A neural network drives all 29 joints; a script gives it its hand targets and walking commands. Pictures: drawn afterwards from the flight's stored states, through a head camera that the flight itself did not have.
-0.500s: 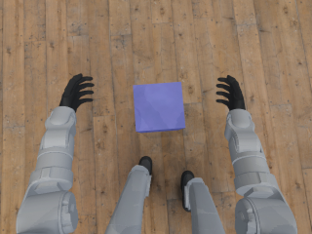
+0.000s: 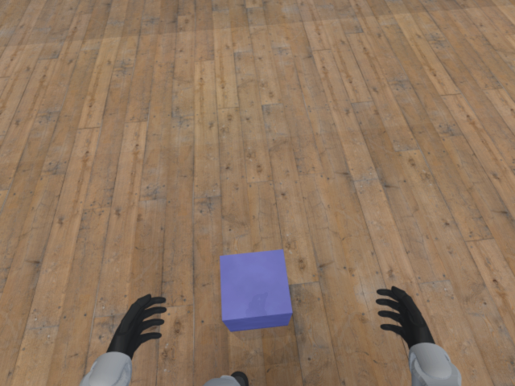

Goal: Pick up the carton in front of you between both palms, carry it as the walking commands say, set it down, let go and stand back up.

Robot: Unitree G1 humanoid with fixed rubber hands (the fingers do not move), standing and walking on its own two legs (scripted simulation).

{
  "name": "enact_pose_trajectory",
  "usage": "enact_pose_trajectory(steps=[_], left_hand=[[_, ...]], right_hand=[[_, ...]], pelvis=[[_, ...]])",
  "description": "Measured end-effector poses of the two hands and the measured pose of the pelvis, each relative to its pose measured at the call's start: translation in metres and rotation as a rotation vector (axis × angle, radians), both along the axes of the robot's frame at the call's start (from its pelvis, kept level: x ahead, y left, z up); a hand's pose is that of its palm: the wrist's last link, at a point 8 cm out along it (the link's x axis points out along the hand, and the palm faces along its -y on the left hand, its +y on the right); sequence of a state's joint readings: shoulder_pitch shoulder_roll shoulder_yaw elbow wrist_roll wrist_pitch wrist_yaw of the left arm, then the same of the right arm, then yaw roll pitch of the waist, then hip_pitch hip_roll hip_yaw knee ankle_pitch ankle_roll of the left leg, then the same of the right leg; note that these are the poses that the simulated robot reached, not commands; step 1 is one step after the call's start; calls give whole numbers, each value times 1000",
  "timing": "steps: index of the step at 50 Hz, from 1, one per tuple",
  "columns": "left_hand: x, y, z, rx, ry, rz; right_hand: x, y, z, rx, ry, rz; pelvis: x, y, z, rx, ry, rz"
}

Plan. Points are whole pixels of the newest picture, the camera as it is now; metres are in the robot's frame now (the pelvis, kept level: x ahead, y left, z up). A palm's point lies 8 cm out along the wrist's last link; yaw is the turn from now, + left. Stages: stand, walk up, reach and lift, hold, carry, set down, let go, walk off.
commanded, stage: let go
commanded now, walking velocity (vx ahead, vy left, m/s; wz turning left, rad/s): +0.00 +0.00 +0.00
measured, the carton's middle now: (255, 292) +0.40 +0.07 -0.64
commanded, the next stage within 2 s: stand in 0.56 s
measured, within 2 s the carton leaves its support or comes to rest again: neither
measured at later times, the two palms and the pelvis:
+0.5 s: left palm (132, 343) +0.18 +0.22 -0.06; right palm (448, 365) +0.17 -0.25 -0.06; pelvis +0.02 -0.01 +0.01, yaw +0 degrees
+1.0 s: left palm (90, 362) +0.15 +0.29 -0.10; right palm out of the picture +0.15 -0.28 -0.07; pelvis +0.02 +0.01 +0.00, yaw -1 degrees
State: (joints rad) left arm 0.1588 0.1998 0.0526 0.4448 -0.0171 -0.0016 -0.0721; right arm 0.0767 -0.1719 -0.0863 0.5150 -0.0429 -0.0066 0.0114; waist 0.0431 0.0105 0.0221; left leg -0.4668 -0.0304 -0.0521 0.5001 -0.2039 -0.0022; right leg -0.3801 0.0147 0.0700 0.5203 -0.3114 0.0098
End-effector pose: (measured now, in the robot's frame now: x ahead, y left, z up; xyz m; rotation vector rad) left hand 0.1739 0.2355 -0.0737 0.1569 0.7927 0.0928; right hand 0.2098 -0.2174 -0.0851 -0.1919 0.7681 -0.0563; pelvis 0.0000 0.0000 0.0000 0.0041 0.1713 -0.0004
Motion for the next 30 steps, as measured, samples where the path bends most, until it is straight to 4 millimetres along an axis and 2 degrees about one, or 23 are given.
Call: enact_pose_trajectory(steps=[5, 12, 22, 30], left_hand=[[-11, -16, 10, -3, 0, -13], [-3, -28, 12, -5, -2, -40], [4, -23, 12, 8, 9, -47], [5, 2, 13, 82, 15, -13]], right_hand=[[-23, -23, 15, -4, -1, -9], [-40, -41, 26, -5, 12, -28], [-36, -31, 27, 11, 21, -32], [-39, -25, 17, -42, 36, -37]], pelvis=[[6, -13, 6, 9, -100, -1], [10, -24, 7, 16, -197, -2], [14, -18, 6, 13, -238, -10], [16, -7, 3, 6, -208, -3]])
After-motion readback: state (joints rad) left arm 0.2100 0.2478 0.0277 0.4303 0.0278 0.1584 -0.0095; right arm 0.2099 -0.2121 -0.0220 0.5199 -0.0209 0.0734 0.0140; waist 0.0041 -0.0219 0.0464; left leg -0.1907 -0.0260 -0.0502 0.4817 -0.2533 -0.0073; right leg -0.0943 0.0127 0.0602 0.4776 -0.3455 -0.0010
